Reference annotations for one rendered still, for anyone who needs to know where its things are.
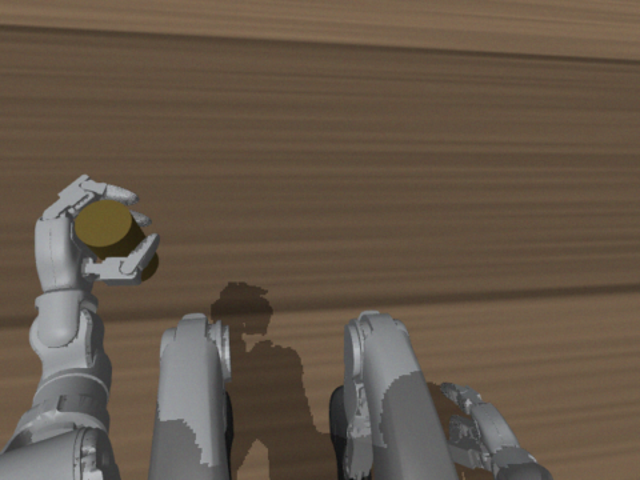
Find right robot arm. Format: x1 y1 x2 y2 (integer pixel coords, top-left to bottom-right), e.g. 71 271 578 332
491 447 553 480

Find can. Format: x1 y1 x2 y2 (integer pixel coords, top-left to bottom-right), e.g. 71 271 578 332
75 200 159 282

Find left robot hand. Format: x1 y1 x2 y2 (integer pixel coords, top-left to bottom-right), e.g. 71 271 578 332
35 175 160 293

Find right robot hand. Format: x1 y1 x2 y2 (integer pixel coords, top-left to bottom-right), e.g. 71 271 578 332
440 383 521 472

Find right robot foot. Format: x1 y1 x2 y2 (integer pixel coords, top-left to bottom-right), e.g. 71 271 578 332
329 385 371 480

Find left robot arm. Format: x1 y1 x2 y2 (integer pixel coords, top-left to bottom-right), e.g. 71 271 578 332
0 288 121 480

